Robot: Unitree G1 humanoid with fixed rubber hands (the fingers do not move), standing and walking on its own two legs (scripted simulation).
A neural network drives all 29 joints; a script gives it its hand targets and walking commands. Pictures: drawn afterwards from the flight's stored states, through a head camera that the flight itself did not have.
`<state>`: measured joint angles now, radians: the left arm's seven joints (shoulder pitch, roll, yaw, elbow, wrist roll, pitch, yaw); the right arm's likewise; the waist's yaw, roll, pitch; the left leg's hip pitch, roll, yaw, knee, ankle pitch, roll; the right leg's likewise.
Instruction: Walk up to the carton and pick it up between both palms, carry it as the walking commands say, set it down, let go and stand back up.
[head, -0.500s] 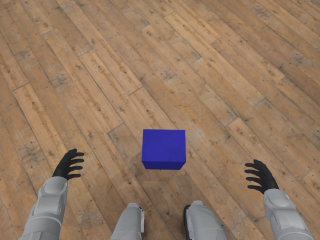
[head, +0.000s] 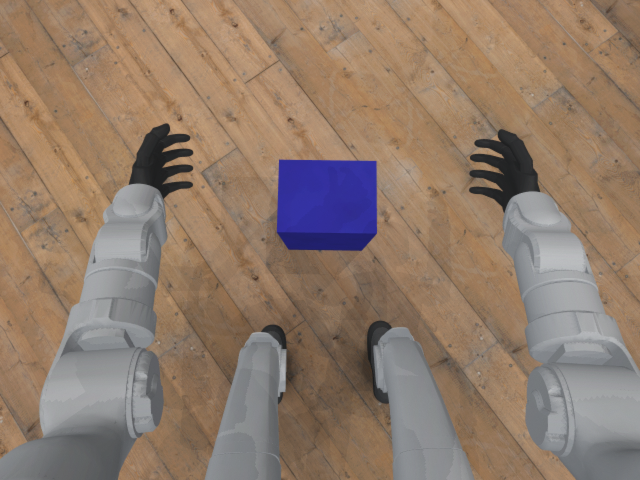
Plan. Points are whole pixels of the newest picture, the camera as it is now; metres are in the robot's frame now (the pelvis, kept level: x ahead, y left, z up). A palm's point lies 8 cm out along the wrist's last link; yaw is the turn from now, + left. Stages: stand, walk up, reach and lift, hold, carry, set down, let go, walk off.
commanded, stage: reach and lift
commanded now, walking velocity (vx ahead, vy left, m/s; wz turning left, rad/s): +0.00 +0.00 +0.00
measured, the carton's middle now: (326, 211) +0.50 +0.00 -0.53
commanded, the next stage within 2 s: none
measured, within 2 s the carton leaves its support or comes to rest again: neither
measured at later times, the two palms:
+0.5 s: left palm (192, 138) +0.53 +0.19 -0.15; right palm (462, 152) +0.49 -0.19 -0.15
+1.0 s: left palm (221, 177) +0.52 +0.19 -0.31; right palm (430, 180) +0.50 -0.19 -0.30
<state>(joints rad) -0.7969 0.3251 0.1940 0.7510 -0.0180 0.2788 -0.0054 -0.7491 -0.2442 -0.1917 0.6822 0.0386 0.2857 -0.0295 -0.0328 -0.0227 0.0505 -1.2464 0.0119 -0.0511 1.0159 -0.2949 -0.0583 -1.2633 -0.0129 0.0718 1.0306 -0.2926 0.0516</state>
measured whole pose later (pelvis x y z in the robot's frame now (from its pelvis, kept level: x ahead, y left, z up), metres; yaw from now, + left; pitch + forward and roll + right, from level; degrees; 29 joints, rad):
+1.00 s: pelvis -0.02 +0.00 -0.17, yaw +0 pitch +47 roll -1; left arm -1.23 0.32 0.23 0.85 -0.03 0.15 0.08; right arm -1.17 -0.22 -0.29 0.76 0.03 0.13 -0.11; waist -0.03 0.00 0.08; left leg -2.02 -0.04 -0.12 1.66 -0.46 -0.09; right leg -2.01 0.03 0.08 1.65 -0.46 0.09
